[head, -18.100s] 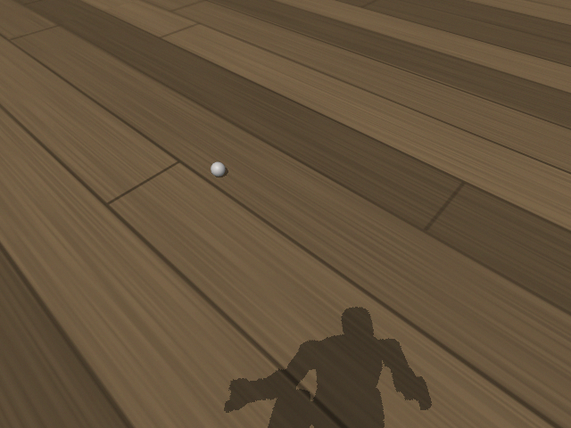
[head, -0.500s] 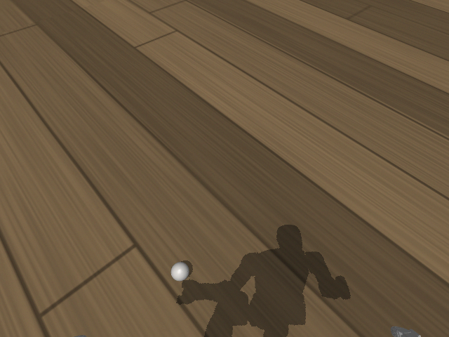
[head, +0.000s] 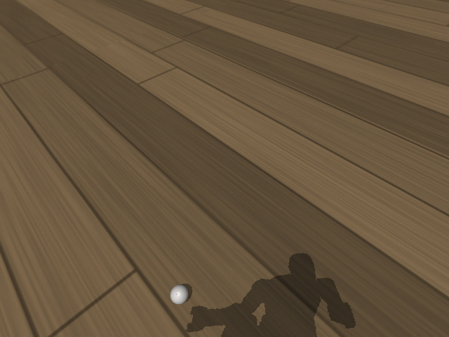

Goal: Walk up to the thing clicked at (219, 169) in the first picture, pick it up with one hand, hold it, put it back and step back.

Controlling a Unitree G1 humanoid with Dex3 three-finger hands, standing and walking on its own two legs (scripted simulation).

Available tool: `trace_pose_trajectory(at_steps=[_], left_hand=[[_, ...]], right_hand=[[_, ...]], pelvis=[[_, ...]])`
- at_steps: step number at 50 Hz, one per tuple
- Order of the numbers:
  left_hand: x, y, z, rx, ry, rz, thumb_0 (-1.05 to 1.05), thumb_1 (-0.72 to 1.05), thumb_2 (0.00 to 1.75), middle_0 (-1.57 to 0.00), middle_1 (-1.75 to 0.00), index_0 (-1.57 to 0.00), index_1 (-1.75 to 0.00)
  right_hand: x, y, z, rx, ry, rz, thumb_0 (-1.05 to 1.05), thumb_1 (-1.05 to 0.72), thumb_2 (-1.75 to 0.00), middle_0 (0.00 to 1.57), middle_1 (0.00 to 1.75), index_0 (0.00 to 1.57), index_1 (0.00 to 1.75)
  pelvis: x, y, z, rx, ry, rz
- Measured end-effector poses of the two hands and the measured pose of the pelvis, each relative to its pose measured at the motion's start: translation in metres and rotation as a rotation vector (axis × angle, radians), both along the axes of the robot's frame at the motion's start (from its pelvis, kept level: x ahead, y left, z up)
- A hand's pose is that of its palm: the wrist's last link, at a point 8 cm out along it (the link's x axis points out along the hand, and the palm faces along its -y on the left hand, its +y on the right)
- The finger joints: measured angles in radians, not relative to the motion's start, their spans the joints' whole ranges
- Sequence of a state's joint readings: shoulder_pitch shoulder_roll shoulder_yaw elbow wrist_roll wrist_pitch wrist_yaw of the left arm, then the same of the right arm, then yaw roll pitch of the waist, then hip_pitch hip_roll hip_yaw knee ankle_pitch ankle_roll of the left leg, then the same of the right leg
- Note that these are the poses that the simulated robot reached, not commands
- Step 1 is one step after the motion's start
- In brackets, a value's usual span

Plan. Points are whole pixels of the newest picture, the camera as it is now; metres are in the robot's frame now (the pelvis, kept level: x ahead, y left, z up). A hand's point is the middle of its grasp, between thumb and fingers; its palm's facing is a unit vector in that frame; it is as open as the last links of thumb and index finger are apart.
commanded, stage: walk up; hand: left
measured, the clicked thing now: (179, 294) +0.46 +0.23 -0.74
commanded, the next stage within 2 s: stand in 0.86 s
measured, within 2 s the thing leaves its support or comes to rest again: neither
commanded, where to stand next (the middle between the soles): +0.07 +0.00 m, yaw -1 degrees
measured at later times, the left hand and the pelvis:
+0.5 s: hand out of the picture +0.10 +0.26 -0.15, palm faces -0.03 -0.95 -0.33, open 7.4 cm; pelvis +0.01 +0.01 +0.00, yaw -1 degrees
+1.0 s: hand out of the picture +0.10 +0.26 -0.15, palm faces -0.03 -0.94 -0.34, open 7.4 cm; pelvis +0.01 +0.01 +0.01, yaw -1 degrees
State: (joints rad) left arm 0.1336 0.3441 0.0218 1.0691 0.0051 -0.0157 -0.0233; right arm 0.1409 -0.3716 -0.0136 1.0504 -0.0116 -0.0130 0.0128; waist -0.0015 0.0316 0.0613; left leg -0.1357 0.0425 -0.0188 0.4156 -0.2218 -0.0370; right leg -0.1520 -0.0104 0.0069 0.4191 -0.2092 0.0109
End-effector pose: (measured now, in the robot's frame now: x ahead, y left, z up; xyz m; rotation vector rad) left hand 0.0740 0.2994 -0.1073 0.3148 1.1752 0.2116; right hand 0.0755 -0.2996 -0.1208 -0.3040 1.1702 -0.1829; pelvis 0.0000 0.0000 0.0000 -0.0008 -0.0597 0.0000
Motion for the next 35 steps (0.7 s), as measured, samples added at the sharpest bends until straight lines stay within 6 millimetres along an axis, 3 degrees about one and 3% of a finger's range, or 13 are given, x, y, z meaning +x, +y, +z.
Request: trace_pose_trajectory(at_steps=[19,35], left_hand=[[0.020,0.002,-0.008,-0.029,0.009,-0.015,0.00,0.90,0.90,-0.20,-0.30,-0.20,-0.30],[0.018,0.012,-0.005,-0.007,0.045,-0.013,0.00,0.90,0.90,-0.20,-0.30,-0.20,-0.30]], right_hand=[[-0.012,0.005,0.009,-0.028,0.049,-0.043,0.00,-0.90,-0.89,0.21,0.30,0.20,0.30],[-0.002,0.014,0.005,-0.007,0.045,-0.051,0.00,-0.90,-0.89,0.21,0.30,0.20,0.30]], pelvis=[[0.006,0.008,0.004,0.000,0.010,-0.015],[0.011,0.014,0.005,0.004,0.016,-0.020]])
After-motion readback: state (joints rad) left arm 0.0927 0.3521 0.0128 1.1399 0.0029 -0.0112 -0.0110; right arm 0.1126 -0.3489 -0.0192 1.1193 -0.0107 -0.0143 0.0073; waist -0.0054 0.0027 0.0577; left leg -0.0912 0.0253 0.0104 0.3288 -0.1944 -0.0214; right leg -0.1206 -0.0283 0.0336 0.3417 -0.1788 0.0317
